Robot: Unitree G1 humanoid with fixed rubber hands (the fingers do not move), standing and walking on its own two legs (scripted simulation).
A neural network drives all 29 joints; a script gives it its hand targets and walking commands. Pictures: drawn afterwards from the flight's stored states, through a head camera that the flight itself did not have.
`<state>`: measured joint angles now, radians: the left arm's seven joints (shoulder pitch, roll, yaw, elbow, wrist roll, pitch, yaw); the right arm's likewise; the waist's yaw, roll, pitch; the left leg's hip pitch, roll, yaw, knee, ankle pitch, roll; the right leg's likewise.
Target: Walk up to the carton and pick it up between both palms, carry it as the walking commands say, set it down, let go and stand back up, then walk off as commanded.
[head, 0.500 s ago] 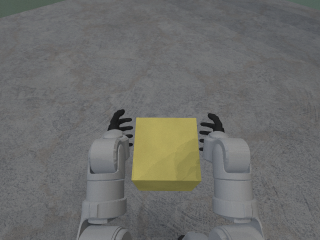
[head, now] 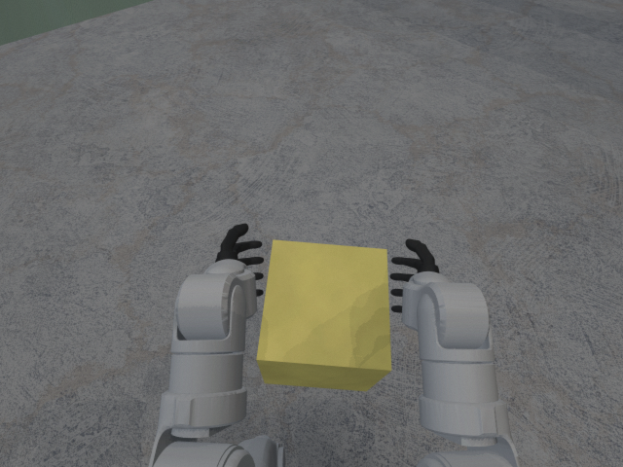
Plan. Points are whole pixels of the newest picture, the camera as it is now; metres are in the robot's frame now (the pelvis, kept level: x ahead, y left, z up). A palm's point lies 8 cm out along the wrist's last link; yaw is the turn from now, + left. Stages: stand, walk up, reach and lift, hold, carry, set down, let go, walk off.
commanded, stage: carry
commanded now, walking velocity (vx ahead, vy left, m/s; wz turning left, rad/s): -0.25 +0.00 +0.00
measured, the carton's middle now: (322, 320) +0.32 -0.01 -0.03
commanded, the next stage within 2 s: none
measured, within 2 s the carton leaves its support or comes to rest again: neither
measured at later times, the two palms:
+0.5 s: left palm out of the picture +0.10 +0.15 +0.10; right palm (415, 463) +0.12 -0.08 +0.08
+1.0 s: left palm out of the picture -0.10 +0.16 +0.09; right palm out of the picture -0.09 -0.08 +0.09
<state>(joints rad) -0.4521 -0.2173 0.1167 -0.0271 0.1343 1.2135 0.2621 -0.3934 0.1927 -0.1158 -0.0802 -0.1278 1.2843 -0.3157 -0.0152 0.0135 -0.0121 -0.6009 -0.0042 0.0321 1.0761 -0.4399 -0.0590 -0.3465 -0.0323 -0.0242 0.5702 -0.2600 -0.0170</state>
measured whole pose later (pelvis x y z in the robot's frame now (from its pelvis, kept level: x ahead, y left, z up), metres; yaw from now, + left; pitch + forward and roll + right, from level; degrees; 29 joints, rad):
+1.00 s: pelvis -0.39 +0.02 +0.00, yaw +1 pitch +1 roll -1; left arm -0.41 -0.20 0.12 -0.05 0.12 1.24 0.31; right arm -0.43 0.21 -0.10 0.01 -0.12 1.28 -0.32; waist 0.02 -0.02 -0.05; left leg -0.33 0.01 0.01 0.53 -0.23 0.01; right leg -0.47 -0.01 -0.02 0.78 -0.36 0.01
